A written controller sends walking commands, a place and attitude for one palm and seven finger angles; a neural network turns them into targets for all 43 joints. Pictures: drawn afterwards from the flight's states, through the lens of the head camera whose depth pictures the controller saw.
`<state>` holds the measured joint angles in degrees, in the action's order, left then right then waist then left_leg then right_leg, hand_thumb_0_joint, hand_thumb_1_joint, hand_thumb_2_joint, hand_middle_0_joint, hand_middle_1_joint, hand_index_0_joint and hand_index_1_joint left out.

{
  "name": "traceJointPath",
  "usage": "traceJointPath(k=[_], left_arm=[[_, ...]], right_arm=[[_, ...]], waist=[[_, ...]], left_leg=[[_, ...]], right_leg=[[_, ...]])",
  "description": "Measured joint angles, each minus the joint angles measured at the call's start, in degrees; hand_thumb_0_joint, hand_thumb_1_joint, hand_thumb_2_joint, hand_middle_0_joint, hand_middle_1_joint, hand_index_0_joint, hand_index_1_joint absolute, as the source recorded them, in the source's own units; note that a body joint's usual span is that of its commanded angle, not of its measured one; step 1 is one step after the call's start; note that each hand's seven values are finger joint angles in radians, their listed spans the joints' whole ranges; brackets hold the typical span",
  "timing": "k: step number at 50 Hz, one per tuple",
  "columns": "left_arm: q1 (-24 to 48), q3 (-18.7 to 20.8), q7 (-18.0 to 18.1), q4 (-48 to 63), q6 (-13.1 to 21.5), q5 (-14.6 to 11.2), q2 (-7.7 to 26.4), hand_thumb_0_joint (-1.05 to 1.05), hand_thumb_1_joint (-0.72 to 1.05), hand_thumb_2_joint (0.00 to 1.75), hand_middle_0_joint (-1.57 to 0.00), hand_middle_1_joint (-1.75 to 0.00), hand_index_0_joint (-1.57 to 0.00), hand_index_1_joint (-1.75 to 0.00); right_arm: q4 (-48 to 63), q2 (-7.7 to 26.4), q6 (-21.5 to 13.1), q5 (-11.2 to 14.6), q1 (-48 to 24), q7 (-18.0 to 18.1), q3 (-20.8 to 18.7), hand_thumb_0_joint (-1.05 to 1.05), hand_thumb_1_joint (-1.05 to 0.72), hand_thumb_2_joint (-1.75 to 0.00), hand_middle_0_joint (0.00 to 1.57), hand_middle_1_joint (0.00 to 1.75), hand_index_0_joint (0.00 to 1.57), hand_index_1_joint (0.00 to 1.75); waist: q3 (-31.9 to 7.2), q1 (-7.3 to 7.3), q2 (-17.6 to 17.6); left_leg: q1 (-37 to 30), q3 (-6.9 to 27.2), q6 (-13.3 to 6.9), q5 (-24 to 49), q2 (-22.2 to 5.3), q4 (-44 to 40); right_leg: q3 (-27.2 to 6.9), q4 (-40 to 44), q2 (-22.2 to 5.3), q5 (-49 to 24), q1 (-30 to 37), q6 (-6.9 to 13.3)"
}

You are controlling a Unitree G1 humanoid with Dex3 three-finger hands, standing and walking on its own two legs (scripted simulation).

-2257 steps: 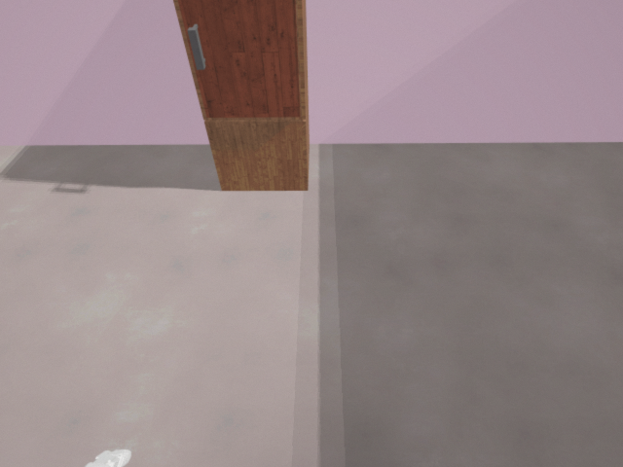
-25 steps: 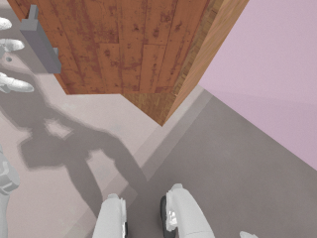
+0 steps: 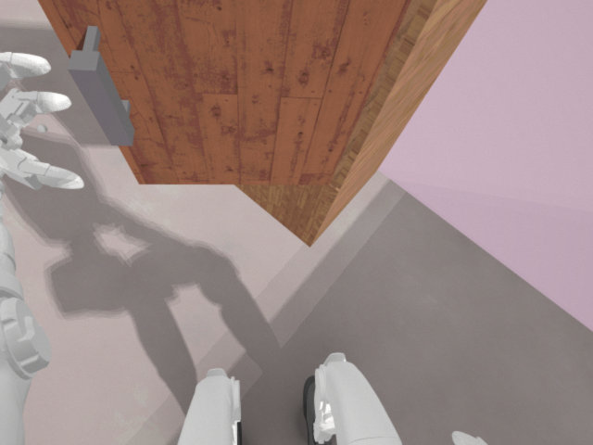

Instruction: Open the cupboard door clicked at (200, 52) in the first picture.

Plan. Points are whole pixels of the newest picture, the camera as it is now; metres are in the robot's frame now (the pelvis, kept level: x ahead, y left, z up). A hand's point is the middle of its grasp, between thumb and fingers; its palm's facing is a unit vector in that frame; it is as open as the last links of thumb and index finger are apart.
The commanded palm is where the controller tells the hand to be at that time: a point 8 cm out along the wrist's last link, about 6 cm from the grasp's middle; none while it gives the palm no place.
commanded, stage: slide the fingers in behind the handle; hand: left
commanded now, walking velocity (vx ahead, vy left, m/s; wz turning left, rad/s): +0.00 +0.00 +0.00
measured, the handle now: (108, 89) +0.54 +0.23 +0.06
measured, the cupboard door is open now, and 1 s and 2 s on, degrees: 44 44 44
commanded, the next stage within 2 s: close the thumb around the handle in 1.50 s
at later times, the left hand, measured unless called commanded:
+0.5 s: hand (84, 123) +0.49 +0.24 +0.06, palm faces +0.02 -1.00 -0.01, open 14.0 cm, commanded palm +0.47 +0.28 +0.06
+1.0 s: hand (120, 126) +0.49 +0.20 +0.06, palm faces +0.03 -1.00 -0.02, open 14.0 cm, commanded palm +0.46 +0.25 +0.06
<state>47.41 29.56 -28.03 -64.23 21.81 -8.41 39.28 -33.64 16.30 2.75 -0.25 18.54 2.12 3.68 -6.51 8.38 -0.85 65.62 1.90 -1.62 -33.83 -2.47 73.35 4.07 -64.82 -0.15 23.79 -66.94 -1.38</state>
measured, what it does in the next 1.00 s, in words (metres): stands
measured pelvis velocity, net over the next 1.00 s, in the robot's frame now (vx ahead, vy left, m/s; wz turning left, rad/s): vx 0.00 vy -0.01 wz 0.02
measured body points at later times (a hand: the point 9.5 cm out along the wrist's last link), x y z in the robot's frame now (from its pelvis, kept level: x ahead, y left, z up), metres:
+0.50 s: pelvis +0.00 +0.00 +0.00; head +0.15 +0.03 +0.43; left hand +0.48 +0.30 +0.06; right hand +0.04 -0.27 -0.11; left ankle +0.00 +0.09 -0.63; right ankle +0.06 -0.14 -0.63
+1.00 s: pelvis +0.00 -0.01 +0.01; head +0.15 +0.01 +0.44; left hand +0.48 +0.26 +0.06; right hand +0.05 -0.28 -0.10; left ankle +0.00 +0.09 -0.63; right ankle +0.06 -0.14 -0.63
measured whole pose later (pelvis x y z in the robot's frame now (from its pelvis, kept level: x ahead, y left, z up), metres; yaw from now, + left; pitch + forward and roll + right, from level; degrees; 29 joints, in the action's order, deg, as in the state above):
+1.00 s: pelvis +0.00 -0.01 +0.01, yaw +1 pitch +24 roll -3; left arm 45.7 22.8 -17.1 -61.7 24.7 -7.3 27.5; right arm -35.2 15.2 2.2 -0.7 18.8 1.3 2.3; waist -7.2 8.0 -1.4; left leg 61.7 1.0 -0.8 -32.9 -1.9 70.2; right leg 3.1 -64.2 -0.6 24.1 -64.4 -0.6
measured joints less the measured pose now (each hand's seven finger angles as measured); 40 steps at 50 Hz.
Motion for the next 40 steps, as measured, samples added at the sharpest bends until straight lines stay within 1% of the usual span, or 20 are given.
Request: traceJointPath(k=[6,13,19,23,29,35,40], left_arm=[[0.56,-0.48,0.37,-0.4,0.23,0.01,-0.85,-0.01,-0.5,0.3,-0.3,-1.2,-0.29,-1.2],[0.29,-2.04,2.18,0.96,0.44,0.03,-2.95,-0.01,-0.5,0.3,-0.3,-1.2,-0.29,-1.2],[0.36,-2.75,4.16,1.09,0.4,0.61,-4.33,-0.01,-0.5,0.3,-0.3,-1.2,-0.3,-1.2],[0.08,-3.27,5.28,1.49,0.97,0.66,-5.41,-0.01,-0.5,0.3,-0.3,-1.2,-0.3,-1.2],[0.01,-3.47,6.56,0.65,1.07,1.06,-5.95,-0.01,-0.5,0.3,-0.3,-1.2,-0.3,-1.2],[-1.16,-3.85,7.3,2.24,2.14,0.6,-7.56,-0.01,-0.5,0.3,-0.3,-1.2,-0.3,-1.2],[-1.17,-4.73,8.33,2.01,1.92,0.9,-8.73,-0.01,-0.5,0.3,-0.3,-1.2,-0.3,-1.2]], right_arm=[[-0.23,-0.07,-0.2,-0.03,-0.31,0.09,0.15,0.01,-0.91,-0.89,0.2,0.3,0.2,0.3],[-0.72,-0.36,-0.29,-0.12,0.03,-0.06,-0.09,0.01,-0.91,-0.89,0.2,0.3,0.2,0.3],[-0.9,-0.66,-0.38,-0.23,0.41,-0.2,-0.1,0.01,-0.91,-0.89,0.2,0.3,0.2,0.3],[-1.17,-0.82,-0.46,-0.29,0.77,-0.36,-0.3,0.01,-0.91,-0.89,0.2,0.3,0.2,0.3],[-1.04,-0.87,-0.44,-0.27,1.02,-0.44,-0.33,0.01,-0.91,-0.89,0.2,0.3,0.2,0.3],[-1.26,-0.85,-0.4,-0.34,1.23,-0.58,-0.85,0.01,-0.91,-0.89,0.2,0.3,0.2,0.3],[-1.42,-0.78,-0.34,-0.33,0.95,-0.53,-0.98,0.01,-0.91,-0.89,0.2,0.3,0.2,0.3]], waist=[[-0.12,0.07,0.09],[0.0,-0.1,-0.13],[0.05,0.14,-0.35],[-0.13,0.15,-0.54],[-0.17,0.42,-0.55],[-0.35,0.08,-0.52],[-0.31,-0.13,-0.48]], left_leg=[[0.2,0.04,0.04,0.09,0.07,0.18],[-0.08,-0.06,0.11,0.3,0.25,-0.11],[-0.65,-0.24,0.16,0.5,0.3,-0.67],[-1.18,-0.46,0.24,0.59,0.3,-1.15],[-1.71,-0.77,0.32,0.6,0.25,-1.59],[-2.28,-0.97,0.49,0.62,0.22,-2.06],[-2.76,-0.91,0.58,0.69,0.33,-2.37]], right_leg=[[0.03,-0.28,-0.07,-0.01,-0.23,0.08],[-0.09,-0.27,-0.23,-0.04,-0.05,0.1],[-0.27,-0.01,-0.26,-0.12,0.33,0.17],[-0.49,0.2,-0.25,-0.12,0.65,0.22],[-0.79,0.19,-0.18,-0.02,0.85,0.34],[-0.99,0.28,-0.14,0.11,1.16,0.47],[-0.94,0.34,-0.25,0.23,1.57,0.57]])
